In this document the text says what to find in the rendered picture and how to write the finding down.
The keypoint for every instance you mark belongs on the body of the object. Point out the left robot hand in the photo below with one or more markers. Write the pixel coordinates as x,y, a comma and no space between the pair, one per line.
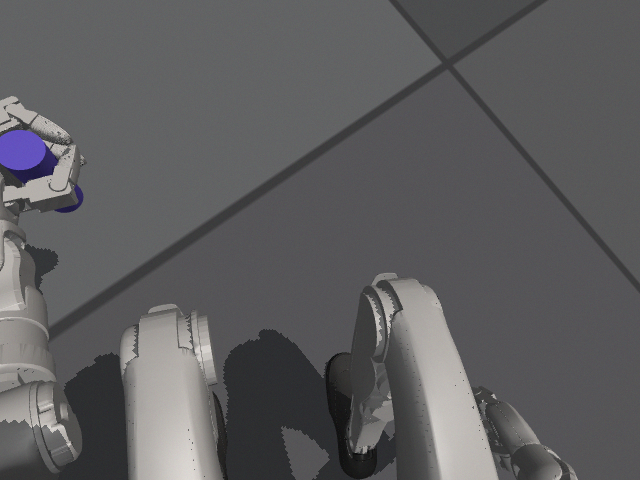
46,193

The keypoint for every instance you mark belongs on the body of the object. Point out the left robot arm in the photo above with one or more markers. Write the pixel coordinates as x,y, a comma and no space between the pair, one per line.
39,433

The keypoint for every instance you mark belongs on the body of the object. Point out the left robot foot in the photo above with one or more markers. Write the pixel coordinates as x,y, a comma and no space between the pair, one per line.
222,437

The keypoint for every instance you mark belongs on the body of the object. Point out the right robot foot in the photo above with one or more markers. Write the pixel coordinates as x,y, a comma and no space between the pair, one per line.
339,396

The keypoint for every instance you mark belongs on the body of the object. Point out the right robot arm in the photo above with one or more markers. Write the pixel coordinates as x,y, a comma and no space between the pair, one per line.
538,462

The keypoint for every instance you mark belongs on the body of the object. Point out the can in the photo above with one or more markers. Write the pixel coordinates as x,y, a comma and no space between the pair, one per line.
27,157

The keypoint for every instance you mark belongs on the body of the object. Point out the right robot hand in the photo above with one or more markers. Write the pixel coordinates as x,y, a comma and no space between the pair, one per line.
506,430

